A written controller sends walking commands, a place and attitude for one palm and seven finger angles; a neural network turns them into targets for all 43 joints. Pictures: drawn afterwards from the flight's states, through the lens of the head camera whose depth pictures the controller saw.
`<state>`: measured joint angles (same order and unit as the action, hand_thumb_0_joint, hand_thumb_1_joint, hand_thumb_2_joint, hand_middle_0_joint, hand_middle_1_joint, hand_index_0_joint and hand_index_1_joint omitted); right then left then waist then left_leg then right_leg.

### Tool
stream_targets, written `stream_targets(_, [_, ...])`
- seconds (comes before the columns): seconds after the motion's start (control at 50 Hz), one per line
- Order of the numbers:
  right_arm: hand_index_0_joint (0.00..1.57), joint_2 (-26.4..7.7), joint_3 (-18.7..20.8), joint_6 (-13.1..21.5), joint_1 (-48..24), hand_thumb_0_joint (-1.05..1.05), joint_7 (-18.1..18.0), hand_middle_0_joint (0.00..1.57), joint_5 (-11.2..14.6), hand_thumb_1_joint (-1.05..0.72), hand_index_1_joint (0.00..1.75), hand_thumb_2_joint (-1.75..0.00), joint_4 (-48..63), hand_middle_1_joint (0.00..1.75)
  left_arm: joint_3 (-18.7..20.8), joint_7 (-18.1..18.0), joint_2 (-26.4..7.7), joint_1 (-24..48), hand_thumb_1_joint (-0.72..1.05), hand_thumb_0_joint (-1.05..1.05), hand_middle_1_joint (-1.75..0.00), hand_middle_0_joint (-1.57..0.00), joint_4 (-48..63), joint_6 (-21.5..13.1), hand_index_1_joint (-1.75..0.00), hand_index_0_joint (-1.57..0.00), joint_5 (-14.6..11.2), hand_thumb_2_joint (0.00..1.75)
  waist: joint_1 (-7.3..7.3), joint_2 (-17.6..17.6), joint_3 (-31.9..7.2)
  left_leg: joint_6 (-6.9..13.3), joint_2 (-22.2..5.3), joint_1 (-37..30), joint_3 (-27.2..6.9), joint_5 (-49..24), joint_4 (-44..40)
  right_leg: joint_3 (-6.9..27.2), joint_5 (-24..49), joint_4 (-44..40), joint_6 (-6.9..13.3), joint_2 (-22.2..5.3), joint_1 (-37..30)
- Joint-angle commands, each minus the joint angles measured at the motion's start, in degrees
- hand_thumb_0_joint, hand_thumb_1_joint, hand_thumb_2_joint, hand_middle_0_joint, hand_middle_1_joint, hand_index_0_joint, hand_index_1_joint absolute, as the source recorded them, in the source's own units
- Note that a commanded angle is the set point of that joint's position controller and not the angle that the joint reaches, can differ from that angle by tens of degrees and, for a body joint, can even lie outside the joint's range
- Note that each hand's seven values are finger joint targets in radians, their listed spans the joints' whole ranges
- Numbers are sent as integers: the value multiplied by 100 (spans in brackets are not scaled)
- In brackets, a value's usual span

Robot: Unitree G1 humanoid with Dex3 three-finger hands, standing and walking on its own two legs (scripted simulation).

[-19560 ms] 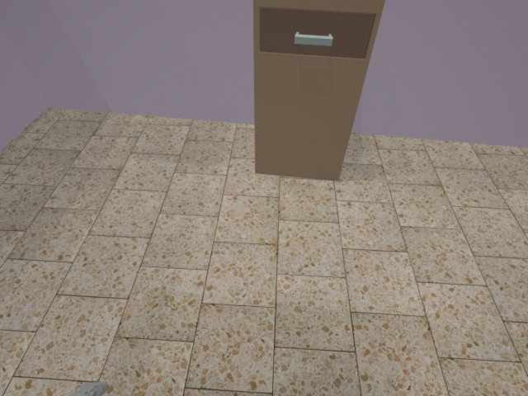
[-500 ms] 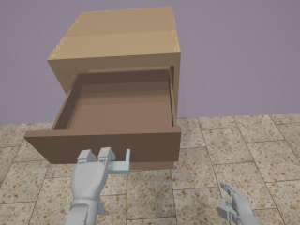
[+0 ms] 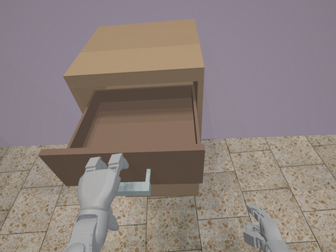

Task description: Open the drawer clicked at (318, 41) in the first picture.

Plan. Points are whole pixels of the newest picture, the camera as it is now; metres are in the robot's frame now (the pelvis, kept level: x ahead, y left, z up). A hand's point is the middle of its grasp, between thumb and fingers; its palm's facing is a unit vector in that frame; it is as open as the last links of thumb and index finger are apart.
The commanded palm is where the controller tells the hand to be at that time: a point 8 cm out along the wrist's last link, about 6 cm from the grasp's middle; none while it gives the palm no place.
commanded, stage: lift the hand off the handle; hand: left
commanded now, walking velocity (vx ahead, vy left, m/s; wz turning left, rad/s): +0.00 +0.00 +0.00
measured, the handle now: (124, 181) +0.28 +0.17 +0.01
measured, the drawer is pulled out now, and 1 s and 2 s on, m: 0.29 0.28 0.28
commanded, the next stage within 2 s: draw the hand back to the body in 0.96 s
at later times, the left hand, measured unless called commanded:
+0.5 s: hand (106, 175) +0.25 +0.17 +0.10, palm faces +0.15 -0.17 -0.97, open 13.7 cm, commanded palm +0.21 +0.17 +0.16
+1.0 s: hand (97, 160) +0.25 +0.17 +0.16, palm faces +0.22 -0.18 -0.96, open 13.8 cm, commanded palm +0.20 +0.17 +0.21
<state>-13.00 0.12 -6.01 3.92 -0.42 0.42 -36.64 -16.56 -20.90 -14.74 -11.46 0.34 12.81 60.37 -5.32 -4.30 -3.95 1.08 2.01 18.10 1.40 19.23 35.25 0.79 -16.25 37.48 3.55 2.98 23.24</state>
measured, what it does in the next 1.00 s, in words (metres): stands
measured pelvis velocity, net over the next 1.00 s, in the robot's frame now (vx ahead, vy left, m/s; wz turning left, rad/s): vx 0.01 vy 0.00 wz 0.00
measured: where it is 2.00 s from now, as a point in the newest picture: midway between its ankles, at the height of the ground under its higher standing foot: outside the picture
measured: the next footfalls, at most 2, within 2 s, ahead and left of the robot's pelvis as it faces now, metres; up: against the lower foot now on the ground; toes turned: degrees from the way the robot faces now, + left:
none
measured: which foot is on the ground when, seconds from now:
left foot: down 0.00-1.00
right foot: down 0.00-1.00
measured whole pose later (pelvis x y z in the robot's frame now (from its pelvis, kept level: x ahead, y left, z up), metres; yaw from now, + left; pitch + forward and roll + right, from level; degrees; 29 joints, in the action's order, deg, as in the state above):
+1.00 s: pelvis +0.01 +0.00 +0.02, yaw +0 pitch -4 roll +1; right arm -14.6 -3.0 -10.5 -0.9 4.4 2.1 -35.9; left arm -14.1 -3.2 -21.6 -9.5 25.4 18.6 53.7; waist -7.1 -7.8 -0.5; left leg 1.1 1.5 4.8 1.0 14.9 23.8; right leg 1.1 -11.9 25.9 3.4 3.5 9.8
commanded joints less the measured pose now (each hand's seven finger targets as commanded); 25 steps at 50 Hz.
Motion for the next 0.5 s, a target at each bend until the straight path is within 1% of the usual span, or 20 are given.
stream_targets(0.0, [20,-376,101,273,-1161,0,-24,20,2,-90,30,-90,1002,30,391,58,-585,1166,-50,0,-120,-30,1397,35,-120,-30,35,30,-29,762,-777,131,95,-43,-92,-777,-613,587,189,-1061,-116,-197,-1052])
stream_targets(0.02, [20,-369,87,275,-1201,0,-30,20,20,-90,30,-90,1034,30,566,120,-743,1030,-50,0,-120,-30,1410,46,-120,-30,-6,30,-66,713,-730,124,68,-93,-104,-803,-645,589,195,-1099,-106,-190,-1088])
stream_targets(0.06, [20,-369,69,247,-1216,0,-27,20,-2,-90,30,-90,1011,30,495,208,-738,1360,-50,0,-120,-30,1712,-16,-120,-30,-4,30,-51,457,-730,121,72,-188,-107,-853,-747,548,231,-1108,-82,-180,-1139])
stream_targets(0.1, [20,-355,72,256,-1186,0,0,20,-26,-90,30,-90,1021,30,400,264,-672,1391,-50,0,-120,-30,1931,-80,-120,-30,8,30,-63,347,-810,131,57,-338,-139,-998,-801,483,374,-1094,-65,-158,-1213])
stream_targets(0.14, [20,-346,46,269,-1197,0,15,20,-24,-90,30,-90,1045,30,550,309,-800,1269,-50,0,-120,-30,2051,-115,-120,-30,7,30,-119,330,-837,125,39,-395,-146,-1114,-841,493,498,-1114,-51,-147,-1331])
stream_targets(0.16, [20,-349,57,248,-1183,0,25,20,-31,-90,30,-90,1002,30,579,320,-837,1376,-50,0,-120,-30,2113,-133,-120,-30,11,30,-86,363,-831,110,31,-426,-168,-1151,-879,497,533,-1124,-42,-126,-1339])
stream_targets(0.18, [20,-341,58,267,-1201,0,39,20,-48,-90,30,-90,1022,30,422,347,-694,1362,-50,0,-120,-30,2208,-154,-120,-30,13,30,-101,409,-864,128,48,-475,-166,-1256,-860,507,680,-1134,-49,-138,-1382])
stream_targets(0.22, [20,-345,47,261,-1243,0,63,20,-15,-90,30,-90,1034,30,628,394,-860,1184,-50,0,-120,-30,2235,-126,-120,-30,-54,30,-110,457,-797,111,4,-510,-196,-1327,-919,525,784,-1187,-44,-129,-1468])
stream_targets(0.24, [20,-333,23,274,-1222,0,79,20,-27,-90,30,-90,1018,30,545,427,-788,1166,-50,0,-120,-30,2306,-136,-120,-30,-43,30,-134,553,-814,121,19,-526,-171,-1389,-943,500,863,-1194,-57,-144,-1533])
stream_targets(0.26, [20,-346,42,244,-1255,0,93,20,-15,-90,30,-90,990,30,598,452,-854,1217,-50,0,-120,-30,2415,-126,-120,-30,-69,30,-105,465,-717,98,3,-550,-196,-1424,-998,521,915,-1220,-41,-121,-1505])
stream_targets(0.3, [20,-337,40,225,-1290,0,145,20,-13,-90,30,-90,1009,30,365,525,-683,1188,-50,0,-120,-30,2580,-84,-120,-30,-53,30,-115,436,-720,95,-24,-677,-208,-1551,-1038,430,993,-1208,-46,-110,-1503])
stream_targets(0.32, [20,-356,34,215,-1355,0,159,20,15,-90,30,-90,1032,30,478,554,-800,1269,-50,0,-120,-30,2730,-41,-120,-30,-85,30,-107,253,-814,85,-58,-703,-223,-1552,-1045,445,1017,-1187,-32,-110,-1588])
stream_targets(0.34, [20,-326,-11,236,-1334,0,205,20,0,-90,30,-90,1061,30,274,599,-635,1180,-50,0,-120,-30,2836,-23,-120,-30,-22,30,-177,290,-905,100,-54,-748,-229,-1698,-1055,378,1057,-1144,-24,-117,-1636])
stream_targets(0.36, [20,-336,25,193,-1333,0,217,20,7,-90,30,-90,1002,30,322,630,-717,1260,-50,0,-120,-30,2950,-24,-120,-30,-78,30,-115,316,-844,85,-64,-802,-249,-1781,-1109,407,1215,-1171,-19,-87,-1667])
stream_targets(0.38, [20,-335,10,189,-1343,0,232,20,6,-90,30,-90,1020,30,344,662,-726,1078,-50,0,-120,-30,2911,-7,-120,-30,-68,30,-174,333,-826,83,-69,-817,-238,-1843,-1123,358,1262,-1158,-32,-80,-1693])
stream_targets(0.4, [20,-349,2,173,-1376,0,240,20,4,-90,30,-90,1024,30,368,689,-802,1200,-50,0,-120,-30,3064,5,-120,-30,-34,30,-166,331,-885,78,-66,-846,-232,-1865,-1124,396,1303,-1175,-38,-74,-1730])
stream_targets(0.42, [20,-341,-25,153,-1457,0,246,20,36,-90,30,-90,1051,30,453,719,-901,1238,-50,0,-120,-30,3035,80,-120,-30,-81,30,-152,361,-804,76,-111,-777,-272,-1752,-1126,380,1249,-1151,-42,-82,-1772])
stream_targets(0.44, [20,-307,-82,177,-1455,0,267,20,22,-90,30,-90,1046,30,280,769,-729,1281,-50,0,-120,-30,2978,111,-120,-30,-2,30,-183,539,-821,102,-94,-793,-218,-1761,-1138,352,1130,-1212,-59,-112,-1748])
stream_targets(0.46, [20,-321,-62,128,-1466,0,259,20,39,-90,30,-90,945,30,358,798,-814,1407,-50,0,-120,-30,2872,134,-120,-30,-49,30,-104,402,-499,68,-105,-775,-247,-1687,-1235,419,1061,-1305,-38,-74,-1638])
stream_targets(0.48, [20,-324,-76,119,-1441,0,263,20,35,-90,30,-90,949,30,287,833,-733,1342,-50,0,-120,-30,2752,192,-120,-30,-38,30,-164,503,-567,82,-106,-774,-230,-1675,-1252,340,1028,-1308,-67,-96,-1716])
